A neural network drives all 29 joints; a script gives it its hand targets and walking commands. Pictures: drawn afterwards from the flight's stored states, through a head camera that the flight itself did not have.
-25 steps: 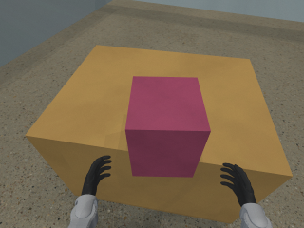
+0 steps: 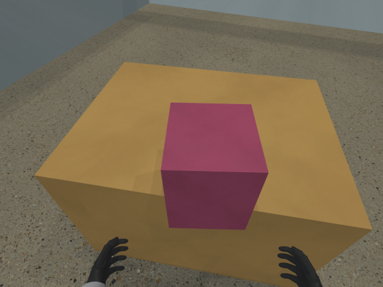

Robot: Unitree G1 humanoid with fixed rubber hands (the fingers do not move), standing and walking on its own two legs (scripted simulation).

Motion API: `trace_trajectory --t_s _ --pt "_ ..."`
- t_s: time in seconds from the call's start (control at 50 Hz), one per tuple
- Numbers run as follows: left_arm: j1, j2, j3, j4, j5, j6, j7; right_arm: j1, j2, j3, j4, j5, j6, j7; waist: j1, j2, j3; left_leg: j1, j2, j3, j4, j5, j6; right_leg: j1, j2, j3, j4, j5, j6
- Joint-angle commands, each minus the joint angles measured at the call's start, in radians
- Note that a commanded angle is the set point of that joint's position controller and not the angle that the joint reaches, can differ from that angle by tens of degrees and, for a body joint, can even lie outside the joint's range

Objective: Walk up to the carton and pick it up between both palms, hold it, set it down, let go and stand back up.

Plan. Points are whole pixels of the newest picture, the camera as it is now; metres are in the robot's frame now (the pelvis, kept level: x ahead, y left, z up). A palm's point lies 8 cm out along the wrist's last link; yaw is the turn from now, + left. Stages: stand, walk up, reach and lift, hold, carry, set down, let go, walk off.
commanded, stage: set down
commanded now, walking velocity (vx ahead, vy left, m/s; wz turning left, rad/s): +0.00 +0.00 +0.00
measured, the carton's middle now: (208, 167) +0.42 -0.01 +0.00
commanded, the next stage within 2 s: let go in 0.70 s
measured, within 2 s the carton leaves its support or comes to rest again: neither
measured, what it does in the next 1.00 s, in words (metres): stands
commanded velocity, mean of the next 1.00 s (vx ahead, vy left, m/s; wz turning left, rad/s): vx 0.00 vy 0.00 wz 0.00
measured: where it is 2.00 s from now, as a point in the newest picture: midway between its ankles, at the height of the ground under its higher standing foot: outside the picture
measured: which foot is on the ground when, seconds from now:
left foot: down 0.00-1.00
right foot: down 0.00-1.00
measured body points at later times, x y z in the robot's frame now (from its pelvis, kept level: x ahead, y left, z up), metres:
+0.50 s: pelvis -0.01 +0.00 +0.00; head +0.00 +0.01 +0.45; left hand +0.17 +0.23 -0.08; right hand +0.15 -0.22 -0.08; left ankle -0.02 +0.11 -0.74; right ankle -0.02 -0.08 -0.74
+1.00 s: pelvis -0.03 +0.00 +0.00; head -0.02 +0.01 +0.45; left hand +0.16 +0.22 -0.09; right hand +0.13 -0.23 -0.08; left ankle -0.02 +0.11 -0.74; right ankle -0.02 -0.08 -0.74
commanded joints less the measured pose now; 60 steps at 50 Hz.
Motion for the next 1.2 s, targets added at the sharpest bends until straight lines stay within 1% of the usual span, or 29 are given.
trace_trajectory --t_s 0.0,0.1,0.28,0.38,0.42,0.48,0.56,0.66,0.68,0.76,0.84,0.9,1.0,1.02,1.12,1.18 --pt "-0.05 0.088 0.028 -0.131 0.01 0.03 -0.007 -0.048 -0.114 -0.034 -0.101 -0.014 -0.002 -0.004 -0.003 0.057 -0.096 0.055 0.022 -0.027 -0.056 0.314 -0.027 -0.006 -0.065 0.061 -0.071 0.36 0.028" --pt "-0.037 0.104 0.03 -0.161 0.016 0.077 -0.009 -0.028 -0.125 -0.047 -0.116 -0.038 0.022 -0.007 -0.007 0.048 -0.098 0.071 0.02 -0.023 -0.06 0.334 -0.027 -0.003 -0.057 0.052 -0.079 0.367 0.028" --pt "-0.035 0.119 0.015 -0.186 0.007 0.137 -0.005 -0.014 -0.117 -0.07 -0.162 -0.076 0.059 0.002 -0.013 0.029 -0.082 0.059 0.018 -0.016 -0.064 0.283 -0.018 -0.041 -0.061 0.041 -0.086 0.326 0.035" --pt "-0.031 0.116 0.02 -0.188 0.017 0.152 0.001 -0.002 -0.111 -0.073 -0.179 -0.084 0.072 0.009 -0.01 0.04 -0.097 0.049 0.015 -0.015 -0.064 0.273 -0.017 -0.031 -0.067 0.041 -0.077 0.342 0.038" --pt "-0.035 0.117 0.022 -0.184 0.017 0.158 0.001 -0.003 -0.115 -0.071 -0.183 -0.084 0.076 0.011 -0.009 0.034 -0.095 0.04 0.014 -0.013 -0.062 0.268 -0.017 -0.028 -0.066 0.041 -0.073 0.345 0.041" --pt "-0.037 0.117 0.023 -0.189 0.02 0.17 0.002 0.006 -0.115 -0.074 -0.184 -0.085 0.086 0.012 -0.013 0.045 -0.091 0.039 0.012 -0.011 -0.065 0.255 -0.017 -0.028 -0.068 0.042 -0.071 0.345 0.042" --pt "-0.046 0.116 0.017 -0.187 0.024 0.186 0.006 0.006 -0.117 -0.087 -0.191 -0.094 0.103 0.015 -0.012 0.039 -0.084 0.038 0.014 -0.009 -0.071 0.219 -0.017 -0.041 -0.068 0.038 -0.078 0.295 0.042" --pt "-0.067 0.123 0.013 -0.204 0.022 0.195 0.012 0.002 -0.119 -0.098 -0.221 -0.106 0.119 0.019 -0.015 0.039 -0.081 0.007 0.011 -0.004 -0.068 0.184 -0.012 -0.04 -0.075 0.043 -0.065 0.286 0.048" --pt "-0.071 0.124 0.011 -0.208 0.024 0.196 0.012 0.005 -0.119 -0.097 -0.228 -0.108 0.122 0.02 -0.011 0.032 -0.077 0.001 0.012 -0.004 -0.068 0.183 -0.011 -0.039 -0.075 0.043 -0.064 0.284 0.05" --pt "-0.072 0.128 0.006 -0.209 0.022 0.202 0.011 0.008 -0.116 -0.106 -0.242 -0.114 0.133 0.021 -0.011 0.03 -0.077 -0.004 0.011 -0.004 -0.065 0.171 -0.009 -0.043 -0.077 0.045 -0.06 0.28 0.054" --pt "-0.069 0.134 -0.005 -0.215 0.015 0.205 0.011 0.025 -0.117 -0.109 -0.252 -0.116 0.145 0.023 -0.013 0.036 -0.078 -0.018 0.011 -0.003 -0.065 0.147 -0.006 -0.054 -0.082 0.049 -0.058 0.25 0.055" --pt "-0.072 0.133 -0.012 -0.215 0.008 0.21 0.01 0.027 -0.116 -0.116 -0.265 -0.123 0.154 0.027 -0.015 0.026 -0.072 -0.033 0.014 -0.005 -0.071 0.118 -0.003 -0.057 -0.08 0.048 -0.059 0.211 0.054" --pt "-0.073 0.138 -0.022 -0.211 0.007 0.219 0.009 0.028 -0.108 -0.122 -0.27 -0.129 0.169 0.029 -0.009 0.03 -0.057 -0.055 0.015 -0.003 -0.074 0.095 -0.002 -0.067 -0.084 0.052 -0.057 0.183 0.053" --pt "-0.076 0.141 -0.021 -0.212 0.006 0.218 0.007 0.024 -0.116 -0.127 -0.279 -0.133 0.17 0.029 -0.009 0.02 -0.062 -0.06 0.015 -0.001 -0.072 0.087 -0.001 -0.064 -0.083 0.051 -0.057 0.173 0.053" --pt "-0.081 0.155 -0.016 -0.228 0.006 0.215 0.01 0.027 -0.117 -0.134 -0.29 -0.135 0.168 0.03 -0.003 0.02 -0.081 -0.085 0.013 0.003 -0.067 0.077 0.004 -0.048 -0.083 0.052 -0.042 0.17 0.053" --pt "-0.072 0.156 -0.021 -0.233 0.005 0.214 0.011 0.029 -0.117 -0.134 -0.295 -0.134 0.169 0.03 0.002 0.019 -0.092 -0.092 0.014 0.002 -0.061 0.094 0.002 -0.044 -0.081 0.051 -0.032 0.185 0.054"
